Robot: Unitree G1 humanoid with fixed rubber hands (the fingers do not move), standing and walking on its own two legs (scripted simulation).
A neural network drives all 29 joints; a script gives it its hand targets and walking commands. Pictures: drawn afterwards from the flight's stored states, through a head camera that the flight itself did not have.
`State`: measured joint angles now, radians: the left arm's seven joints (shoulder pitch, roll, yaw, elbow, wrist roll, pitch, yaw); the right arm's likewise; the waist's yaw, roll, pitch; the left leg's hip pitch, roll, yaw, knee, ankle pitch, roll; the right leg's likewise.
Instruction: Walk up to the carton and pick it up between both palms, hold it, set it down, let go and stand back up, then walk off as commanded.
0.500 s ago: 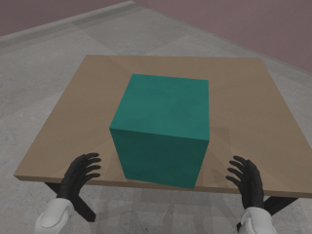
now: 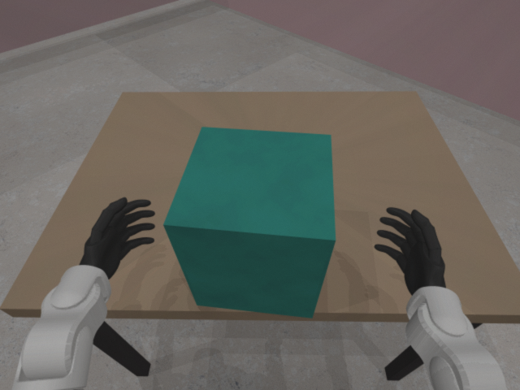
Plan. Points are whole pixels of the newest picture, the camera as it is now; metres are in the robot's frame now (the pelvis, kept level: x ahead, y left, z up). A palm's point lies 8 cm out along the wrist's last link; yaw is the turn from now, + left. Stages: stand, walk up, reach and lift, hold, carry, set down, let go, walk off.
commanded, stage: reach and lift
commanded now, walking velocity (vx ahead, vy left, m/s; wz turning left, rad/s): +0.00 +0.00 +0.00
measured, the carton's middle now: (259, 226) +0.37 +0.05 +0.03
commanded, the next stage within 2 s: none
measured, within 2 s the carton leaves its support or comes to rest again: neither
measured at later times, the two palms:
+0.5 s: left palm (99, 181) +0.32 +0.26 +0.18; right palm (425, 209) +0.31 -0.16 +0.16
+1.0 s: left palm (104, 119) +0.38 +0.25 +0.23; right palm (422, 148) +0.37 -0.16 +0.20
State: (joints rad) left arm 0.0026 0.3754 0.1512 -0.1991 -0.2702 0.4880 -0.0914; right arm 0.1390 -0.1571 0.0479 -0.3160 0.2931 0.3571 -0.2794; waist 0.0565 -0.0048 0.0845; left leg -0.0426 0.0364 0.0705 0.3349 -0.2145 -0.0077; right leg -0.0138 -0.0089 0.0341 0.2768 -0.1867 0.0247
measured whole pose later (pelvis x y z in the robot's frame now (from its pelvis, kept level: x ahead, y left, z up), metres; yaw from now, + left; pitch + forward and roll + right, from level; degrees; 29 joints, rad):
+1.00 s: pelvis -0.02 +0.00 +0.00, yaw +2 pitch -1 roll -1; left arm -0.85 0.52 0.14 0.43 -0.25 0.71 -0.09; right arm -0.73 -0.25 0.02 0.30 0.45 0.56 -0.31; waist -0.05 -0.02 0.01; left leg -0.15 0.03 0.03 0.36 -0.19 -0.01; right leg -0.09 -0.01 0.00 0.27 -0.16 0.02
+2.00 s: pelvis -0.02 +0.00 +0.00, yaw +2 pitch +2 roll -2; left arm -0.78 0.26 0.08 0.96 -0.12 0.10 -0.04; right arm -0.63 -0.03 -0.02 0.78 0.20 0.05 -0.28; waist -0.02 -0.02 -0.01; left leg -0.26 0.04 0.03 0.43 -0.21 0.00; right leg -0.19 -0.01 0.00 0.32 -0.17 0.03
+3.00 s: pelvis -0.01 +0.00 +0.00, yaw +4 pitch -6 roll -1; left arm -0.71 0.01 0.42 0.64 0.36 0.18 -0.19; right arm -0.54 0.17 -0.36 0.69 -0.20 -0.13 -0.17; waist 0.01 -0.08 0.11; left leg -0.02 0.01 0.01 0.30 -0.17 0.00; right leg 0.06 -0.03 -0.03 0.19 -0.15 0.04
